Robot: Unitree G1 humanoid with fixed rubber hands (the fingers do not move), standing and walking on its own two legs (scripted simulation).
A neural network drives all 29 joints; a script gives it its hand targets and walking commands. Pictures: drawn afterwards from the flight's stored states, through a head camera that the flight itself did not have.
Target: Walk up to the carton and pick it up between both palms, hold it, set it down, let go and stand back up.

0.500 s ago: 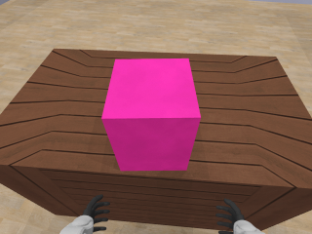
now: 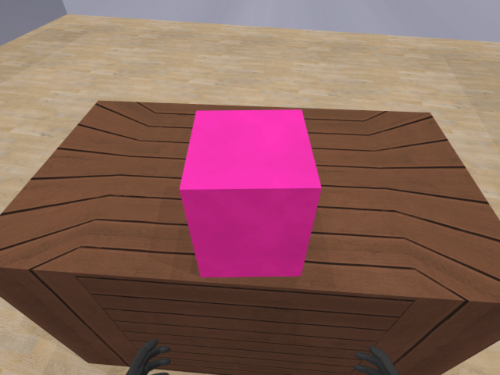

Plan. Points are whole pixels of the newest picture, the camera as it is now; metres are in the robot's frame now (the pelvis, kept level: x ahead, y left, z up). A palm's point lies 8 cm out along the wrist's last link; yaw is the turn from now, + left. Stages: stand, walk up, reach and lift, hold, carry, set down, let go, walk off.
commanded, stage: reach and lift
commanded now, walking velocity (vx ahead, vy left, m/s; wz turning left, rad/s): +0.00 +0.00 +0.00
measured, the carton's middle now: (250, 195) +0.45 +0.01 +0.05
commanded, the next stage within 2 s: none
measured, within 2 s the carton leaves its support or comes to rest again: neither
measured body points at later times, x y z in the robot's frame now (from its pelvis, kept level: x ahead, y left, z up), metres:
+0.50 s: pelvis +0.01 -0.01 +0.00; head +0.02 -0.01 +0.45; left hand +0.22 +0.19 -0.03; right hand +0.21 -0.21 -0.04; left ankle -0.01 +0.12 -0.75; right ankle +0.06 -0.12 -0.75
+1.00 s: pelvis +0.04 +0.01 +0.00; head +0.06 +0.02 +0.45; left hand +0.27 +0.19 +0.02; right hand +0.25 -0.19 +0.01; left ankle -0.01 +0.12 -0.75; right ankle +0.06 -0.12 -0.75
